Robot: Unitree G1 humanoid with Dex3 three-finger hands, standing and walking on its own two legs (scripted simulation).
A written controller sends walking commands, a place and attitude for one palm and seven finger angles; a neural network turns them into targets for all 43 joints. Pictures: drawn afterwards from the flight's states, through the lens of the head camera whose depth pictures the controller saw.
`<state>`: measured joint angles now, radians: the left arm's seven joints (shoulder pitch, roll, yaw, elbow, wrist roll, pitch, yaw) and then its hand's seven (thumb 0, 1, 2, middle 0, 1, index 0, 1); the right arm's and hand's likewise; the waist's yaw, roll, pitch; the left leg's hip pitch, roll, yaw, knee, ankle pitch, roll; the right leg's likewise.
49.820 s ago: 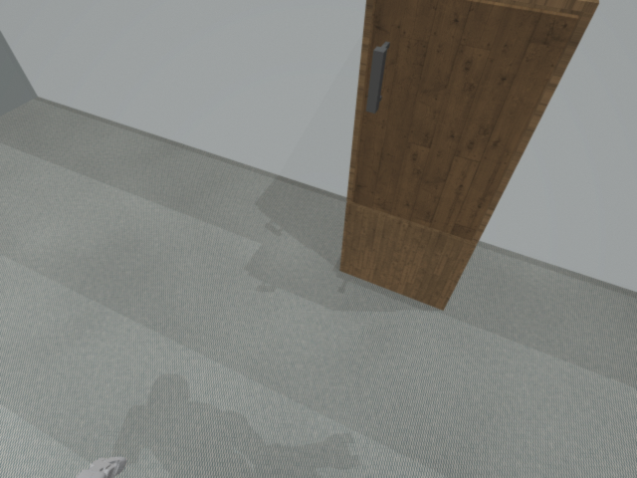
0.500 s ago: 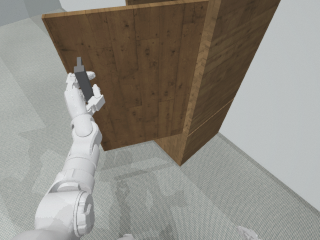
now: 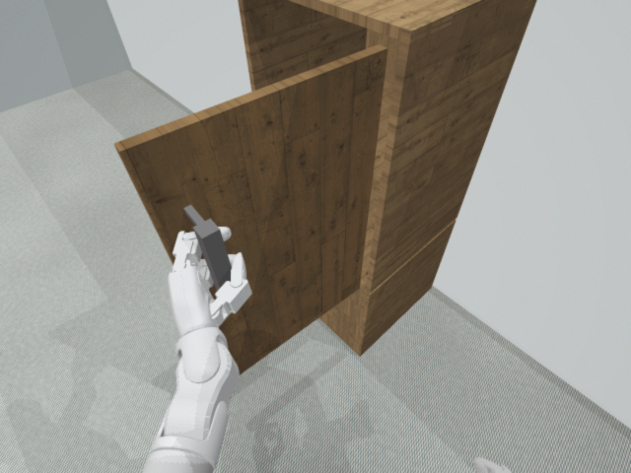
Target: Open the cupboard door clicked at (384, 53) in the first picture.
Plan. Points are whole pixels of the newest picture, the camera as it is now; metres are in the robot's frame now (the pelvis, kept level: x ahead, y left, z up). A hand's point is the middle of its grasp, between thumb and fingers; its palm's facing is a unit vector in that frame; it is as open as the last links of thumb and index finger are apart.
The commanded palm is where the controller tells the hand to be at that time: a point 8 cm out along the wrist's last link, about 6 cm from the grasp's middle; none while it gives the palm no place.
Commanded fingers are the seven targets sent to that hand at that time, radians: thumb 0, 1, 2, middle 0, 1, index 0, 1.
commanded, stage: pull the door open along its arc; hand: left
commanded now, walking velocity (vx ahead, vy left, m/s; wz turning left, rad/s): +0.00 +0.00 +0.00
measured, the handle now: (211, 255) +0.37 +0.15 +0.09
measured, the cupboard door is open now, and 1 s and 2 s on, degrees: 86 95 97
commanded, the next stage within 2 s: open thumb and fingers to let go in 0.08 s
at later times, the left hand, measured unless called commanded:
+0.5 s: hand (271, 295) +0.31 +0.06 +0.09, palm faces +0.40 -0.92 +0.00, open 8.5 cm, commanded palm +0.26 +0.10 +0.08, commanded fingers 0.00 -0.29 0.39 -0.31 -1.22 -0.31 -1.22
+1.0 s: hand (274, 300) +0.30 +0.06 +0.09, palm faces +0.38 -0.93 +0.00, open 14.9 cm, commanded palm +0.26 +0.10 +0.08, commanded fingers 0.00 -0.50 0.30 -0.15 -0.30 -0.15 -0.30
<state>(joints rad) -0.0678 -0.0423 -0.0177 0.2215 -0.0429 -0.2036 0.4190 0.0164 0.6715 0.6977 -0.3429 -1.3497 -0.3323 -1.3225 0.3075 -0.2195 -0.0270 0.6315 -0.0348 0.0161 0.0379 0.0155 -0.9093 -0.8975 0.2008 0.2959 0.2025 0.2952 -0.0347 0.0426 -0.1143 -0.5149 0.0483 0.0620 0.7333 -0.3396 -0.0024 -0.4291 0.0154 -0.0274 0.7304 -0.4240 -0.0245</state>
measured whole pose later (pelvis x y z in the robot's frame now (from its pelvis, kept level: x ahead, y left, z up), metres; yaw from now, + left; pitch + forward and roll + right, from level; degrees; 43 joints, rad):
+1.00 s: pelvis -0.01 -0.02 -0.01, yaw +4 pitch +4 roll +0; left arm -0.06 -0.12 -0.21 0.16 0.07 -0.10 0.56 -0.01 -0.49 0.30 -0.30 -0.76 -0.28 -0.77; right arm 0.19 -0.20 -0.01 0.61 -0.05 0.05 0.00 0.01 -0.91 -0.90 0.20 0.30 0.20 0.30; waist 0.01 0.04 -0.08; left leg -0.51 0.03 0.00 0.76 -0.33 -0.03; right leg -0.41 0.00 -0.09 0.78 -0.45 -0.05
